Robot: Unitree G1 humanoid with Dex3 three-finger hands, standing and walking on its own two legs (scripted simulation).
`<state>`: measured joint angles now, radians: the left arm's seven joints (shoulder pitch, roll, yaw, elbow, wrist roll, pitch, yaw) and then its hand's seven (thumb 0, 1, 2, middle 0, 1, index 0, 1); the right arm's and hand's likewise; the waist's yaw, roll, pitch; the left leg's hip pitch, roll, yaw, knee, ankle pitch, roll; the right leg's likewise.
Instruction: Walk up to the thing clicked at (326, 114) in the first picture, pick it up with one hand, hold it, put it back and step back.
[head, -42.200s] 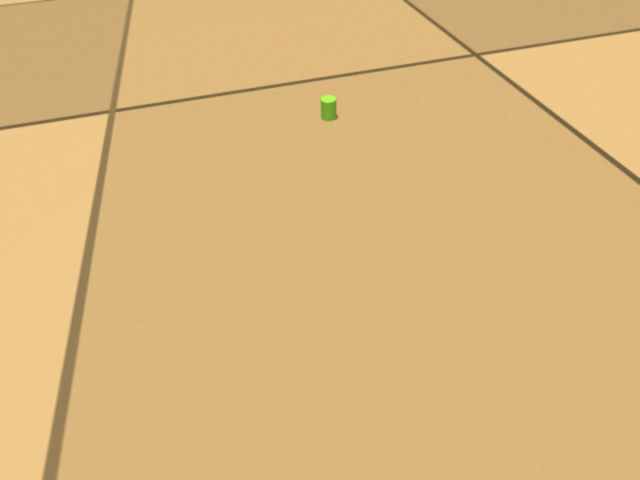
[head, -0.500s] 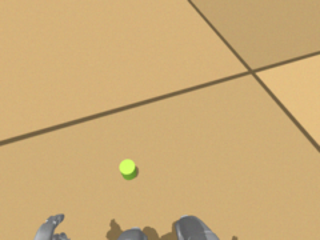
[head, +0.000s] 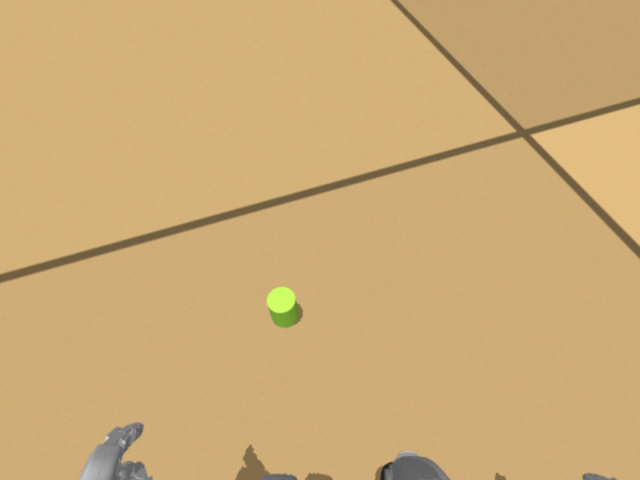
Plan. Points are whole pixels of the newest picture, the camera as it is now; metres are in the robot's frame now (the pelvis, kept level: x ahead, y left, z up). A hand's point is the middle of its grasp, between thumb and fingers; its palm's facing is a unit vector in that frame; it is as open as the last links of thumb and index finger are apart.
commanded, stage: step back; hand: left
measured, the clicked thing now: (283, 307) +0.65 +0.17 -0.69
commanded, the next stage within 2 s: none
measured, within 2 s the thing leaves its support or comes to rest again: neither
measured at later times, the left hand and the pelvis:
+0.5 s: hand out of the picture -0.10 +0.24 -0.15, palm faces -0.08 -0.91 -0.41, open 7.4 cm; pelvis -0.18 -0.03 -0.01, yaw -5 degrees
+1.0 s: hand out of the picture -0.23 +0.23 -0.14, palm faces -0.01 -0.94 -0.34, open 7.4 cm; pelvis -0.35 -0.03 +0.01, yaw -1 degrees
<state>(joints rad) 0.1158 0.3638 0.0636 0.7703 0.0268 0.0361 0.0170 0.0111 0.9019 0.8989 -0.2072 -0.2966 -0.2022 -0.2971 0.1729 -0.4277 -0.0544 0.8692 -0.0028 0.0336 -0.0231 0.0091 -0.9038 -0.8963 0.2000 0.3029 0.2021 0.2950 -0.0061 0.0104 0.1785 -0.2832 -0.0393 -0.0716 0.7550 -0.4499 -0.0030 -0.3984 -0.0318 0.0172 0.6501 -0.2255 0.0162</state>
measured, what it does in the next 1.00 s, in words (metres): walks backwards: left foot, then right foot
